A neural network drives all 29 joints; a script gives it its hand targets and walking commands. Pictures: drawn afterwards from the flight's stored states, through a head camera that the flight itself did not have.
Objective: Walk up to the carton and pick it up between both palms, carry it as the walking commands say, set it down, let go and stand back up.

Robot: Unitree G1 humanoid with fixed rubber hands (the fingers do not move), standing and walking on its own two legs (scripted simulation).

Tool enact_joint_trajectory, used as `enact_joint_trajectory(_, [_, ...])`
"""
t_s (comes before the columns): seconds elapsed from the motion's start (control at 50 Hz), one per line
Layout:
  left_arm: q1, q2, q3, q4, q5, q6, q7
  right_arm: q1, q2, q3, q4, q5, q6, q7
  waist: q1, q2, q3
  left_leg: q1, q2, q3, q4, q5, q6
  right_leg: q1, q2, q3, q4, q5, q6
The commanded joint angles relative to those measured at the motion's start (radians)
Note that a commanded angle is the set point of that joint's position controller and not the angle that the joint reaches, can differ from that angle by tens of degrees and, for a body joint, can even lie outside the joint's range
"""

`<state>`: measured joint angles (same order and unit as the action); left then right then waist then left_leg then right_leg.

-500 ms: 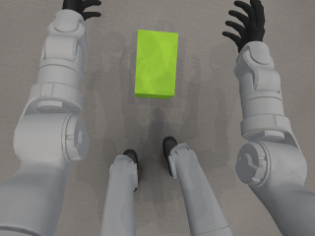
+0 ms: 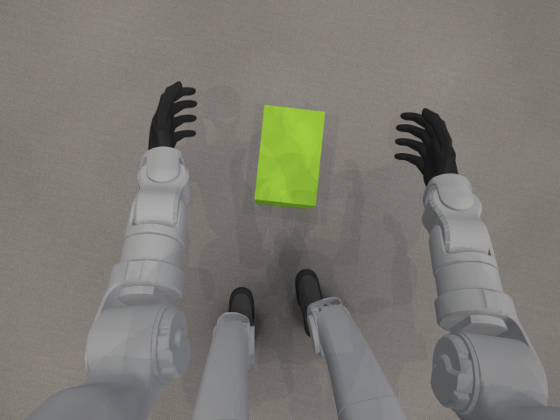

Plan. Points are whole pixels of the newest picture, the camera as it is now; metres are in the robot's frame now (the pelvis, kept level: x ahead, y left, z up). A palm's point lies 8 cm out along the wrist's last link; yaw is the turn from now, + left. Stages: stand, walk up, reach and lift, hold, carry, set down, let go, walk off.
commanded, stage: let go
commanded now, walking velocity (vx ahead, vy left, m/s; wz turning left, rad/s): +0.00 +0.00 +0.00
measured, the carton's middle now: (287, 162) +0.51 -0.07 -0.61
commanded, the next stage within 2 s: stand in 1.12 s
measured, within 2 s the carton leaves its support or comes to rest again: neither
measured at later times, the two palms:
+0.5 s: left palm (79, 312) +0.28 +0.20 -0.02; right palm (522, 324) +0.22 -0.24 -0.01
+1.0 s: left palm (26, 386) +0.22 +0.24 +0.00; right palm (513, 329) +0.22 -0.22 +0.00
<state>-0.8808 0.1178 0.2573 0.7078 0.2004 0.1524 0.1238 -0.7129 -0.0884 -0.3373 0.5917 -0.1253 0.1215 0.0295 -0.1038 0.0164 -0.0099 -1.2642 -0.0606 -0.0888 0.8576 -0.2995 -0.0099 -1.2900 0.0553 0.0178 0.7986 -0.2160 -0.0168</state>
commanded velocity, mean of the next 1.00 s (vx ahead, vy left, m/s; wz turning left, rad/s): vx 0.00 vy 0.00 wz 0.00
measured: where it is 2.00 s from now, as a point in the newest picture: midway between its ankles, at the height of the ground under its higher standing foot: (277, 324)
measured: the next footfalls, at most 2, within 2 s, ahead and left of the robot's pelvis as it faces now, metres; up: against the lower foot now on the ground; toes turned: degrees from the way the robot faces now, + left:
none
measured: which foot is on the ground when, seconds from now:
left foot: down 0.00-1.00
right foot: down 0.00-1.00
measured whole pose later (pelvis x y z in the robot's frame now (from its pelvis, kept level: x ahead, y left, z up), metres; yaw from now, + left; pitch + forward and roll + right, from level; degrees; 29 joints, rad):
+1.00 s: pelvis +0.06 +0.01 +0.07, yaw -1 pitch -3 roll +0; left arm 0.23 0.22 0.02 0.44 0.00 0.10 -0.04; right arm 0.21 -0.22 -0.03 0.41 -0.02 0.18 0.05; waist 0.00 0.01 0.08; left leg -0.09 -0.05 -0.05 0.47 -0.32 0.03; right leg -0.14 0.04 0.05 0.48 -0.27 -0.01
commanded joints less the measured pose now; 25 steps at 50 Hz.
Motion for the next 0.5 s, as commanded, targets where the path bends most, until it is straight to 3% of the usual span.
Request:
enact_joint_trajectory(0.0, [-0.009,0.011,-0.047,-0.212,-0.011,-0.025,0.02,0.054,-0.132,0.047,-0.156,0.026,-0.025,0.036,-0.038,0.059,-1.032,0.51,-0.011,0.045,-0.067,0.521,-0.044,0.84,-0.008,0.004,0.015,0.669,0.028])
enact_joint_trajectory(0.12, [0.256,0.032,-0.079,-0.224,-0.032,-0.066,-0.006,0.289,-0.141,0.122,-0.138,0.072,-0.053,0.067,-0.008,0.011,-0.765,0.506,-0.012,0.066,-0.181,0.297,-0.027,0.955,-0.03,0.03,-0.078,0.505,0.028])
enact_joint_trajectory(0.24, [0.495,0.055,-0.091,-0.191,-0.074,-0.104,-0.053,0.504,-0.14,0.192,-0.142,0.097,-0.085,0.058,0.016,-0.033,-0.494,0.604,0.005,0.072,-0.272,0.123,-0.012,1.008,-0.041,0.04,-0.196,0.279,0.033])
enact_joint_trajectory(0.38, [0.729,0.108,-0.119,-0.237,-0.122,-0.138,-0.111,0.716,-0.173,0.249,-0.239,0.127,-0.099,0.037,0.054,-0.045,-0.278,0.795,0.025,0.077,-0.375,0.075,0.009,1.105,-0.051,0.043,-0.302,0.184,0.038])
enact_joint_trajectory(0.48, [0.872,0.133,-0.155,-0.28,-0.151,-0.144,-0.138,0.824,-0.2,0.273,-0.275,0.14,-0.099,0.032,0.075,-0.028,-0.193,0.905,0.038,0.068,-0.437,0.137,0.015,1.203,-0.05,0.032,-0.348,0.229,0.035])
